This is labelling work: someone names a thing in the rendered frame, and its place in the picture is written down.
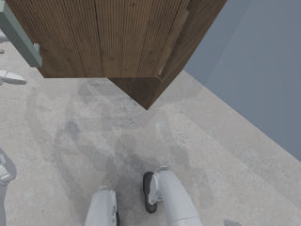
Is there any left robot upper arm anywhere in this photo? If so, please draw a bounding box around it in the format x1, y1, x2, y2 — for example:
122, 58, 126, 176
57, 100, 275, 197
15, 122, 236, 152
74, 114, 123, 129
0, 148, 17, 226

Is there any cupboard door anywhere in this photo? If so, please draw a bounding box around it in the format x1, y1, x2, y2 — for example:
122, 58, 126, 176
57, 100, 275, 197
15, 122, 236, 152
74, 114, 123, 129
5, 0, 190, 78

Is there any right robot shin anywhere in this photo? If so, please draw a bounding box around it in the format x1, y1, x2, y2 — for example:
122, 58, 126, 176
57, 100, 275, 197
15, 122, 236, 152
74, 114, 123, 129
148, 166, 168, 204

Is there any handle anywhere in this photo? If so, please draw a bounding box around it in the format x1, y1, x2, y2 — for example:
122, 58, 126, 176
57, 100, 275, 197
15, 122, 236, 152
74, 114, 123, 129
0, 0, 42, 68

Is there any left robot hand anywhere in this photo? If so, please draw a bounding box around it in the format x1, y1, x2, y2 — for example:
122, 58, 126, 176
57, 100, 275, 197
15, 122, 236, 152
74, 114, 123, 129
0, 30, 27, 86

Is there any right robot thigh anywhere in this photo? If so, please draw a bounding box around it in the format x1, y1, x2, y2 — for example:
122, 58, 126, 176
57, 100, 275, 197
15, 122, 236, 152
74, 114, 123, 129
151, 170, 204, 226

